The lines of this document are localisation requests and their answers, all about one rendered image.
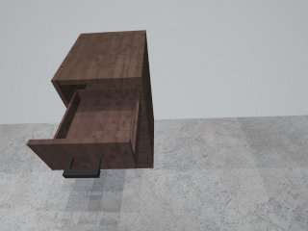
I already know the handle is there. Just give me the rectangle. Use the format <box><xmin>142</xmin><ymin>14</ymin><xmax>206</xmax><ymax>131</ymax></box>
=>
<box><xmin>63</xmin><ymin>157</ymin><xmax>102</xmax><ymax>179</ymax></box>

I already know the cabinet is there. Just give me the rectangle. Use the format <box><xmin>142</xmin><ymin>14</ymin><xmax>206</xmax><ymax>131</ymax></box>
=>
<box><xmin>51</xmin><ymin>30</ymin><xmax>154</xmax><ymax>168</ymax></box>

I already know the drawer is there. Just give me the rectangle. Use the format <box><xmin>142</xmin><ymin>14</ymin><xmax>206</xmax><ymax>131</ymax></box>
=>
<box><xmin>27</xmin><ymin>87</ymin><xmax>141</xmax><ymax>170</ymax></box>

